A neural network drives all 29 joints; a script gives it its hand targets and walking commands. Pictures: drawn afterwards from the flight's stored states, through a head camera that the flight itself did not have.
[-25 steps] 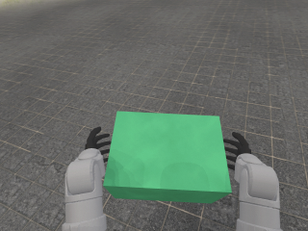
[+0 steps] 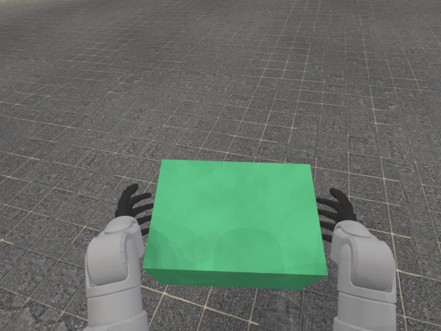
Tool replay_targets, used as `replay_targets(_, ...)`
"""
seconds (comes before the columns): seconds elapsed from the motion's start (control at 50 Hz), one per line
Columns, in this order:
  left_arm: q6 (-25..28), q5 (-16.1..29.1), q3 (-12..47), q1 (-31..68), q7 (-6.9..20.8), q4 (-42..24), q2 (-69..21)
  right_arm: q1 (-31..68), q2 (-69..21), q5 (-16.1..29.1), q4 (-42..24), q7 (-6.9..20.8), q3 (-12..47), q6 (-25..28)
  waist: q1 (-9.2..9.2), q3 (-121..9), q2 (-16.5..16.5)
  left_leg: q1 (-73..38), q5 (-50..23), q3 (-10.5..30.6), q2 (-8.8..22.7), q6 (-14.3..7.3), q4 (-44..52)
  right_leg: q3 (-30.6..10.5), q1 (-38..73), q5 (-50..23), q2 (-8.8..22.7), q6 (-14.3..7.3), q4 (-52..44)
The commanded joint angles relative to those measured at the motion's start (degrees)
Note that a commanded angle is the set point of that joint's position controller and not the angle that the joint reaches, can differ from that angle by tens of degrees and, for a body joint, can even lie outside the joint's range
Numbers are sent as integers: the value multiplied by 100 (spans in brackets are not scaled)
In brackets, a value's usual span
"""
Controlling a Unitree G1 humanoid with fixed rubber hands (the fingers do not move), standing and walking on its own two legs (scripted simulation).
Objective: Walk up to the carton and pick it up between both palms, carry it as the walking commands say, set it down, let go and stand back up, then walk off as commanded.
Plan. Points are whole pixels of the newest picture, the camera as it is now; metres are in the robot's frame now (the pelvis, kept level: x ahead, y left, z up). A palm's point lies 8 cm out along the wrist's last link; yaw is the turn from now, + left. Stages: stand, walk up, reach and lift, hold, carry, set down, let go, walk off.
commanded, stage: carry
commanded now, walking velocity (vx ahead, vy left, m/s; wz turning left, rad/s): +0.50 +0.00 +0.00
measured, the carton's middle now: (233, 226) +0.32 -0.01 +0.01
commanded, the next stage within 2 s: none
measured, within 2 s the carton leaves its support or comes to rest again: neither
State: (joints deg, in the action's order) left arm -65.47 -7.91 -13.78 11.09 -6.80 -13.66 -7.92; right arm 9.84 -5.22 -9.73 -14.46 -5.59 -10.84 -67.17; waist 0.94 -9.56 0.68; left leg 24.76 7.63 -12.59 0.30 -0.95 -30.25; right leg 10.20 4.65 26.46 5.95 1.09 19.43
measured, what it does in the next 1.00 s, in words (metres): walks ahead: left foot, then right foot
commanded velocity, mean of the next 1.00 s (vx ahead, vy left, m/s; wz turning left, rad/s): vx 0.50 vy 0.00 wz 0.00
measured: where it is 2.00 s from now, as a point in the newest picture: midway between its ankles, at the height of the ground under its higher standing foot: (219, 158)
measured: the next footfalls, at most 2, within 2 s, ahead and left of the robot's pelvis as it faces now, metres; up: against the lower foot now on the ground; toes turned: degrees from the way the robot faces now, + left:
left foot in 0.02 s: +0.12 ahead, +0.11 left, +0.00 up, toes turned +11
right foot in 0.42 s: +0.52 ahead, -0.10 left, +0.00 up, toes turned -9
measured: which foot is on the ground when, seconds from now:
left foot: up 0.00-0.00, down 0.02-0.46, up 0.48-0.92, down 0.94-1.00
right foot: down 0.00-0.04, up 0.06-0.40, down 0.42-0.96, up 0.98-1.00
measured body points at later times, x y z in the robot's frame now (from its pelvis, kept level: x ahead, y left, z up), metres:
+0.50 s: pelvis +0.37 -0.03 -0.01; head +0.35 -0.05 +0.44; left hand +0.63 +0.18 +0.09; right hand +0.66 -0.19 +0.07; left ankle +0.14 +0.10 -0.65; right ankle +0.48 -0.10 -0.73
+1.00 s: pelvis +0.71 +0.03 +0.00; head +0.69 +0.02 +0.45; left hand +0.99 +0.22 +0.07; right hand +0.98 -0.15 +0.07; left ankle +0.74 +0.14 -0.73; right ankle +0.53 -0.09 -0.65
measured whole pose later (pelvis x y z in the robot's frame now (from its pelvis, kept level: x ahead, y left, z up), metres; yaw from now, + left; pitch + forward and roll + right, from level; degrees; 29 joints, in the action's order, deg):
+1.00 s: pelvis +0.71 +0.03 +0.00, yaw +1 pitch +4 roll +2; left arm -64.5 -9.1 -14.8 7.8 -4.5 -13.9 -6.0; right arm 8.1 -7.6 -8.0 -12.0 -8.2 -9.1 -65.0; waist 2.0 -8.4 1.9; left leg 19.6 12.3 -11.6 1.8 -1.8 -28.2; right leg 4.0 -12.1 28.1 6.2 2.9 56.2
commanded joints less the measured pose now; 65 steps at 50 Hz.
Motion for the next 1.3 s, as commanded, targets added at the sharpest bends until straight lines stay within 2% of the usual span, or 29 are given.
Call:
replay_targets(0.0,-221,2487,4547,2453,2099,-184,-4861,3028,-5131,2913,-288,1868,4356,57,5,-1353,-1420,-5549,-6057,2996,2244,-1094,460,-923,-5190,976,-556,10,5836)
replay_targets(0.02,-245,2591,4559,2681,2079,-367,-4988,2998,-5222,2848,-400,1824,4333,45,85,-1105,-709,-5735,-5329,2851,2273,-1407,469,-930,-5718,857,-531,-84,6000)
replay_targets(0.06,-168,2645,4633,3086,2131,-475,-5083,3436,-5202,2978,-802,1886,4672,145,77,-985,-371,-4404,-2728,2309,1904,-935,1163,-1100,-5137,60,-42,-55,4734)
replay_targets(0.12,74,2680,4722,2935,2150,-595,-5261,3396,-5345,3044,-1063,1939,4548,346,-10,-588,-626,-2673,-576,1390,1689,-489,2103,-751,-3926,-993,73,31,3438)
replay_targets(0.14,47,2577,4672,2791,2102,-456,-5063,3060,-5353,3012,-604,1970,4436,314,-34,-550,-1203,-2607,-554,1052,1555,-455,2089,-474,-3785,-1411,5,62,2981)
replay_targets(0.22,36,2624,4873,2680,1991,-663,-5142,3008,-5102,2911,-1031,1952,4347,307,-37,-467,-1302,-2577,-676,224,1048,-297,2009,151,-3082,-2575,-328,155,1374)
replay_targets(0.28,7,2719,5032,2848,1966,-868,-4994,2563,-4978,2790,-754,1981,4245,224,9,-306,-1561,-2345,-2477,304,1156,-223,1552,698,-2285,-3133,-659,176,1103)
replay_targets(0.32,-126,2719,4999,2588,1988,-565,-4812,2105,-4812,2596,-263,1915,4034,80,-72,-789,-1078,-2679,-3889,-16,922,-63,147,878,-1498,-3106,-935,34,516)
replay_targets(0.36,-212,2562,4896,2032,2049,-109,-4687,2165,-4514,2505,-247,1837,4024,-17,-303,-1317,-300,-1493,-2655,-178,611,75,-1791,-100,240,-2810,-227,-230,490)
replay_targets(0.38,-250,2274,4609,1729,2064,189,-4373,2564,-4347,2479,-436,1822,4123,-66,-339,-1530,1073,-402,-759,-75,118,178,-3731,-2294,888,-4091,1060,-824,297)
replay_targets(0.4,-308,2321,4491,1703,2085,294,-4399,2570,-4322,2471,-323,1817,4065,-114,-235,-1028,1659,736,2283,501,-120,57,-4183,-3199,1054,-3965,1637,-1075,44)
replay_targets(0.42,-305,2378,4579,1867,2130,395,-4630,2521,-4565,2451,-62,1851,3982,-76,-277,-763,980,932,2246,1088,232,-105,-4128,-3002,1046,-4156,1678,-938,-46)
replay_targets(0.44,-294,2488,4619,1891,2174,290,-4610,2211,-4544,2369,-133,1853,4027,-139,-262,-1168,1097,1456,1965,1408,506,-89,-4315,-3219,1103,-3172,2067,-1394,1)
replay_targets(0.48,-248,2706,4671,2306,2186,430,-5069,2661,-4815,2528,212,1867,4052,-34,-300,-857,739,885,1217,1267,653,31,-3871,-1769,-49,-2747,1326,-868,-471)
replay_targets(0.6,39,2868,4590,2997,2175,-657,-5234,3663,-5527,3151,-987,1899,4534,326,-205,-963,822,500,358,585,630,80,-2503,-506,-831,-959,1117,-573,-1165)
replay_targets(0.68,21,2740,4571,2421,2136,-516,-5000,3277,-5357,3074,-931,1794,4542,320,-196,-912,956,595,-98,378,535,180,-1714,-288,-426,-1368,891,-591,-1112)
replay_targets(0.76,-75,2435,4429,1831,2081,-156,-4919,2972,-5175,2886,-751,1802,4606,151,-265,-700,1058,901,164,346,299,96,-279,-582,542,-3950,988,-727,-271)
replay_targets(0.84,-185,2234,4461,1584,2055,184,-4646,2221,-4992,2585,156,1848,4414,3,-64,-1213,1037,-1096,-751,-114,-58,56,1247,434,351,-6028,493,-42,1777)
replay_targets(0.86,-167,2421,4686,1905,2077,-75,-4712,2357,-4929,2624,-17,1898,4432,41,122,-1415,473,-2806,-1211,562,491,-276,821,354,-1292,-5389,435,194,2776)
replay_targets(0.88,-216,2420,4696,1894,2048,-188,-4545,2086,-4984,2694,194,1879,4399,20,243,-1418,-1107,-4509,-3529,2018,1417,-934,446,379,-3547,-3072,-274,377,4684)
replay_targets(0.9,-207,2369,4752,1815,2059,-73,-4740,2519,-4967,2837,-125,1933,4393,49,136,-1067,-2034,-5400,-6000,2949,2158,-1364,631,-168,-5247,874,-896,321,5679)
replay_targets(0.92,-166,2365,4706,2143,2071,-263,-4779,2745,-4998,2910,-298,1946,4412,25,7,-1137,-1207,-4882,-5418,3044,2447,-1257,766,-945,-5050,1105,-453,75,5849)
replay_targets(1.0,-94,2677,4790,2859,2100,-454,-5087,3084,-5272,3017,-715,1940,4596,198,48,-677,-448,-3767,-2095,1771,1818,-500,1497,-1218,-4585,-510,93,9,3713)
replay_targets(1.06,53,2788,4920,3027,2052,-889,-5172,2783,-5426,2928,-587,1945,4368,233,-43,-595,-669,-2650,-276,874,1564,-359,1906,-511,-3382,-1174,-14,95,2103)
replay_targets(1.08,41,2790,5018,3103,2009,-844,-5176,2705,-5382,2886,-500,1954,4263,262,-66,-594,-1335,-2318,-499,371,1348,-250,1950,-260,-3083,-1950,-76,94,1906)
replay_targets(1.16,35,2691,5032,2485,1946,-736,-5059,2706,-5155,2955,-1104,1980,4239,348,2,-591,-1736,-2679,-1730,229,1116,-219,1551,480,-2426,-2974,-515,260,997)
replay_targets(1.24,-135,2666,4894,2231,2051,-157,-4977,2443,-4780,2644,-545,1862,4094,91,-230,-1035,-688,-1718,-2254,-51,680,101,-926,144,-134,-2704,-370,-86,587)
replay_targets(1.26,-153,2532,4772,2321,2083,-174,-4738,2773,-4775,2655,-620,1867,4192,65,-322,-1216,185,-896,-1690,-154,476,167,-2326,-868,518,-2530,400,-315,332)
replay_targets(1.28,-195,2427,4645,2076,2070,-83,-4472,2136,-4709,2509,-140,1882,4139,-101,-248,-1289,1763,269,1780,176,-69,153,-3854,-2894,1209,-3283,1519,-806,22)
